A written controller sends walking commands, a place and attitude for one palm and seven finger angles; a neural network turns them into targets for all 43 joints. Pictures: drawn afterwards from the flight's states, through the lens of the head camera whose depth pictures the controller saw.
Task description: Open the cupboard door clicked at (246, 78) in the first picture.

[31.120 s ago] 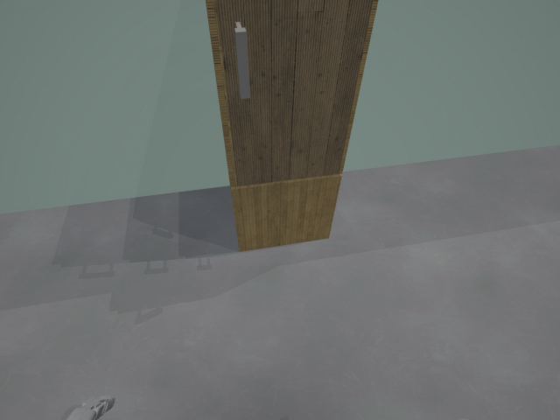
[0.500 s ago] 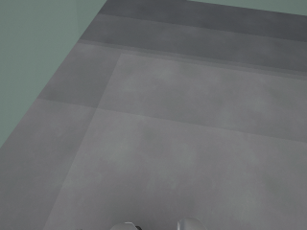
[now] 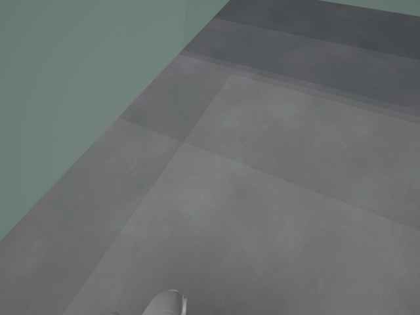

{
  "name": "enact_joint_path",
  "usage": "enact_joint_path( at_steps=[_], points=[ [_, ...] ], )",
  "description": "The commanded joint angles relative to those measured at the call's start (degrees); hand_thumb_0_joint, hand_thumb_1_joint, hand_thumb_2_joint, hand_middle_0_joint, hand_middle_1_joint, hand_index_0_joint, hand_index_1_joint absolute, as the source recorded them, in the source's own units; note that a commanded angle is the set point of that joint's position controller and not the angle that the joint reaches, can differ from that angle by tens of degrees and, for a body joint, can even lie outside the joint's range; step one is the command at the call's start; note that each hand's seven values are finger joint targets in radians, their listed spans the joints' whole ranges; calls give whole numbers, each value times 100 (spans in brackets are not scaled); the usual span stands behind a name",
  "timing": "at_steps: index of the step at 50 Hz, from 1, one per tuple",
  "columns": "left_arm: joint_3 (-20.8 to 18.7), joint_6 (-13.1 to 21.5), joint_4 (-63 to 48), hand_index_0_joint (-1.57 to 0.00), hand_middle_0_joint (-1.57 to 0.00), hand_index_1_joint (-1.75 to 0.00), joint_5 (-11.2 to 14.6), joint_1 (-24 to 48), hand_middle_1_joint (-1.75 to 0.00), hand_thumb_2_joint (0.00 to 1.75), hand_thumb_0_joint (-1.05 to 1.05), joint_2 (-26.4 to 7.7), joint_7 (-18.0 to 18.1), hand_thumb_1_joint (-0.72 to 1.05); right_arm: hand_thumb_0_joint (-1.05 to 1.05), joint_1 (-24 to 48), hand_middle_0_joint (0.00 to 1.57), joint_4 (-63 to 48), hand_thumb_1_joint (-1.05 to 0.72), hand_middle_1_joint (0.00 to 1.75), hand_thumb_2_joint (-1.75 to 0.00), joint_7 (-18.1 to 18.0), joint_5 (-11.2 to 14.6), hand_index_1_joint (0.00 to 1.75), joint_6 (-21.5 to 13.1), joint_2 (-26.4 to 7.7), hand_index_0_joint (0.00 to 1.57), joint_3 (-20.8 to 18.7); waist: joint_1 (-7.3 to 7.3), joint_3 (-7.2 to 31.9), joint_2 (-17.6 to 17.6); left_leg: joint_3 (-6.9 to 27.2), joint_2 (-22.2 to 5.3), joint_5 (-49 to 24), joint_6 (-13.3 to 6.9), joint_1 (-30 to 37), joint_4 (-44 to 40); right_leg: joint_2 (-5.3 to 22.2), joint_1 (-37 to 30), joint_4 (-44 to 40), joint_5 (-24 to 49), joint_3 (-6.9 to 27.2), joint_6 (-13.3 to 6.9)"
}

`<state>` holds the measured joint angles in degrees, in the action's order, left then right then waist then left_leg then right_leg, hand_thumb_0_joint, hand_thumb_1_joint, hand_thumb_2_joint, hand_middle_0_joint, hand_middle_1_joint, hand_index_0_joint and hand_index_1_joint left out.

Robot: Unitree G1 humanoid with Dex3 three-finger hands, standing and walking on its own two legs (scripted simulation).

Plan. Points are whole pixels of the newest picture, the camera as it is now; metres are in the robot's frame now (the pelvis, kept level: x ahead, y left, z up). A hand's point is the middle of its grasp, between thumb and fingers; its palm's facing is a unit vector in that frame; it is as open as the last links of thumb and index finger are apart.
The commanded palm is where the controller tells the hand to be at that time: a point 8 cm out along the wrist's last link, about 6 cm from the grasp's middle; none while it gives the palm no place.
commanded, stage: turn to face it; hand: left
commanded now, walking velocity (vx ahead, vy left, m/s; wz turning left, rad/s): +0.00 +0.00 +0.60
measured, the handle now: out of the picture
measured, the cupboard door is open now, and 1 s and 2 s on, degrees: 44 44 44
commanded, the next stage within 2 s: none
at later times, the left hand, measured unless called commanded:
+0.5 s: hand out of the picture +0.03 +0.26 -0.17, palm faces +0.32 -0.92 -0.25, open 7.4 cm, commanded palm none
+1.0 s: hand out of the picture -0.01 +0.20 -0.16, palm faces +0.57 -0.78 -0.24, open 7.3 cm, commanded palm none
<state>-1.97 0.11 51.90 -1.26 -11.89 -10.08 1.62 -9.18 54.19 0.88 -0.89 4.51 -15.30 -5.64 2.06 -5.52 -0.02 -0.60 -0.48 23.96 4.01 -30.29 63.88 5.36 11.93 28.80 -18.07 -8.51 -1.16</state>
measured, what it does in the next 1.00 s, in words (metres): steps on the spot, turning left: left foot, then right foot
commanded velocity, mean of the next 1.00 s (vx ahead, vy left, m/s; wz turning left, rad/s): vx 0.00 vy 0.00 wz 0.60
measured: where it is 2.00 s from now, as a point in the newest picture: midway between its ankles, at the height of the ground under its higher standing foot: outside the picture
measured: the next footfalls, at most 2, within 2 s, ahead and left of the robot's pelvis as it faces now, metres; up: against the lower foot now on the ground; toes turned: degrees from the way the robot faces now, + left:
left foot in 0.24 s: +0.02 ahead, +0.13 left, +0.00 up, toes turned +15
right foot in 0.68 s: +0.11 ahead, -0.09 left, +0.00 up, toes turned +20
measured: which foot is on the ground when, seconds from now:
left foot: up 0.00-0.22, down 0.24-0.68, up 0.70-1.00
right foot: down 0.00-0.22, up 0.24-0.66, down 0.68-1.00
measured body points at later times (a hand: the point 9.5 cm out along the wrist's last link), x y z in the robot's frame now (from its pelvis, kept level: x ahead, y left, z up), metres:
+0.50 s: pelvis +0.01 +0.03 +0.00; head +0.05 +0.06 +0.44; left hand +0.01 +0.31 -0.15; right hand +0.18 -0.18 -0.14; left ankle -0.01 +0.12 -0.74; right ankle +0.05 -0.13 -0.67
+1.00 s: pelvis +0.03 -0.01 +0.00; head +0.09 +0.02 +0.44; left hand -0.04 +0.24 -0.14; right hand +0.24 -0.18 -0.16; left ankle -0.05 +0.11 -0.70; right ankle +0.07 -0.11 -0.74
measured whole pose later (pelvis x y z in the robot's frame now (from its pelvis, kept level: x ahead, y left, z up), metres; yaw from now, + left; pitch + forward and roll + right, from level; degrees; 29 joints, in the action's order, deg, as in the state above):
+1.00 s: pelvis +0.03 -0.01 +0.00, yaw +36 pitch +0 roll +2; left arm -2.4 0.2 50.7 -1.6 -10.9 -10.3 1.2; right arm -8.6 55.3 1.3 -0.7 4.8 -13.7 -4.9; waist 1.3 -7.3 -1.1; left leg -3.2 -2.1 25.6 3.8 -24.3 50.7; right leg 8.6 11.5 30.9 -18.9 -14.2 0.3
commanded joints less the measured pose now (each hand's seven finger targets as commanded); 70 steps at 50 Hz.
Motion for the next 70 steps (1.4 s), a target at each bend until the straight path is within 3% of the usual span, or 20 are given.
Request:
enact_joint_path(
  at_steps=[1, 6, 10, 11, 12, 13, 18, 31, 32, 34, 35, 37, 40, 49, 52, 53, 55, 56, 60, 70],
  points=[
    [-316, 113, -232, -20, -20, -30, -14, -698, -30, 90, 0, -1203, 56, 90, 0, 577, 20, -531, -90, 30, -90, 67, 17, 30, -137, -126, 20, 94, -409, 752, -974, -267, -72, 143, 34, -251, -796, 1382, -1416, -360, 4517, 586, -379],
    [-381, 74, -202, -20, -20, -30, -61, -728, -30, 90, 0, -1343, 27, 90, 0, 787, 20, -649, -90, 30, -90, 87, 46, 30, -197, -114, 20, 136, -480, 736, -1383, -579, 5, 252, -129, 375, -1969, 1527, -1286, -110, 4492, 340, -427],
    [-412, 62, -258, -20, -20, -30, 29, -410, -30, 90, 0, -1385, -34, 90, 0, -207, 20, -453, -90, 30, -90, 55, 2, 30, -295, -517, 20, 8, 156, 1282, -645, -512, -50, -1563, -399, 2583, -3829, 1386, -146, 1477, 3498, -246, 77],
    [-349, 26, -468, -20, -20, -30, 77, -271, -30, 90, 0, -1033, -94, 90, 0, -605, 20, -372, -90, 30, -90, 16, -48, 30, -343, -1215, 20, -175, 401, 1512, 1047, 1451, -1533, -3298, -1081, 3719, -3988, 581, 1592, 2843, -31, -411, 493],
    [-247, -42, -735, -20, -20, -30, 59, 110, -30, 90, 0, -803, -68, 90, 0, -959, 20, -322, -90, 30, -90, -46, 3, 30, -309, -1601, 20, -251, 519, 1551, 1737, 2552, -2441, -5456, -1802, 3695, -4062, 133, 2418, 3782, -2134, 180, 634],
    [-280, -115, -788, -20, -20, -30, 15, 173, -30, 90, 0, -975, -22, 90, 0, -857, 20, -309, -90, 30, -90, -61, 3, 30, -277, -1477, 20, -197, 379, 1438, 921, 2028, -2528, -4767, -1926, 3370, -4032, 300, 2406, 4006, -1960, 718, 538],
    [-339, -203, -331, -20, -20, -30, -24, -23, -30, 90, 0, -884, -112, 90, 0, 153, 20, -621, -90, 30, -90, -170, -27, 30, -383, -936, 20, -32, -164, 565, 722, 1269, -1264, -2990, -1286, 1951, -4476, 115, 2124, 3909, -395, 848, 650],
    [-292, -17, -555, -20, -20, -30, 76, -7, -30, 90, 0, -732, -60, 90, 0, -57, 20, -585, -90, 30, -90, -169, -35, 30, -342, -861, 20, -139, -264, 990, 972, 1952, -926, -3566, -1180, 1626, -3650, -531, 264, 421, 41, 645, 547],
    [-324, 42, -484, -20, -20, -30, 71, -292, -30, 90, 0, -856, -41, 90, 0, 9, 20, -606, -90, 30, -90, -158, 9, 30, -349, -771, 20, -125, -429, 1092, 698, 1831, -691, -2992, -941, 1219, -3336, -366, -485, -453, 769, 722, 523],
    [-490, 112, -449, -20, -20, -30, -58, -613, -30, 90, 0, -1753, 51, 90, 0, -87, 20, -772, -90, 30, -90, -105, 80, 30, -363, -190, 20, -58, -594, 1252, -1898, 285, 643, 1234, -145, -576, -940, 2258, -1696, -1132, 2461, 3119, -479],
    [-414, 85, -435, -20, -20, -30, -6, -506, -30, 90, 0, -1601, 68, 90, 0, -108, 20, -691, -90, 30, -90, -99, 19, 30, -299, -452, 20, -97, -493, 1115, -1382, 564, 249, 1274, -218, -419, 209, 2443, -985, -995, 2583, 2736, -842],
    [-299, 57, -582, -20, -20, -30, 16, 246, -30, 90, 0, -1128, 75, 90, 0, -218, 20, -438, -90, 30, -90, -29, -19, 30, -144, -369, 20, -117, -105, 598, -1323, 481, -12, 391, -110, -403, 1005, 1634, -276, -1113, 1751, 1883, -608],
    [-242, 83, -628, -20, -20, -30, 24, 371, -30, 90, 0, -904, 55, 90, 0, -198, 20, -331, -90, 30, -90, 54, -8, 30, -114, -209, 20, -35, -9, 519, -1063, 174, -130, -173, 6, -338, 767, 1221, -347, -909, 2567, 764, -336],
    [-425, 54, -335, -20, -20, -30, -70, -394, -30, 90, 0, -1298, 34, 90, 0, 454, 20, -496, -90, 30, -90, 93, 39, 30, -201, -21, 20, 96, -458, 741, -1376, -531, -80, 288, -68, 433, -1892, 1607, -1103, -232, 3772, 240, -425],
    [-466, 33, -336, -20, -20, -30, -29, -284, -30, 90, 0, -1398, -15, 90, 0, 68, 20, -437, -90, 30, -90, 78, 23, 30, -255, -168, 20, 49, -184, 894, -1145, -710, 84, -524, -197, 1427, -3090, 1570, -629, 397, 3389, -73, -156],
    [-456, 12, -377, -20, -20, -30, 23, -200, -30, 90, 0, -1360, -41, 90, 0, -300, 20, -351, -90, 30, -90, 76, 6, 30, -288, -375, 20, -8, 65, 1089, -661, -568, 22, -1331, -281, 2277, -3736, 1445, -97, 1073, 2887, -272, 71],
    [-263, -63, -835, -20, -20, -30, 63, 314, -30, 90, 0, -686, -77, 90, 0, -1091, 20, -256, -90, 30, -90, -27, -39, 30, -323, -1479, 20, -282, 540, 1387, 1977, 2639, -2355, -4920, -1636, 3370, -4225, 175, 2318, 3464, -2233, -40, 670],
    [-286, -137, -885, -20, -20, -30, 14, 492, -30, 90, 0, -856, -36, 90, 0, -1140, 20, -177, -90, 30, -90, -66, -37, 30, -293, -1437, 20, -237, 464, 1353, 1143, 2288, -2505, -4557, -1860, 3161, -4143, 286, 2363, 3876, -2061, 636, 535],
    [-352, -199, -462, -20, -20, -30, -30, 241, -30, 90, 0, -873, -126, 90, 0, 57, 20, -540, -90, 30, -90, -169, -60, 30, -361, -933, 20, -63, -64, 616, 1063, 1430, -1355, -2377, -1274, 1908, -4534, 200, 2208, 3954, -553, 858, 596],
    [-292, -147, -591, -20, -20, -30, 20, 410, -30, 90, 0, -749, -92, 90, 0, -245, 20, -522, -90, 30, -90, -150, -72, 30, -358, -902, 20, -95, -16, 798, 781, 1841, -1161, -2646, -1383, 2063, -4320, -222, 1603, 2236, -575, 790, 638]
  ],
)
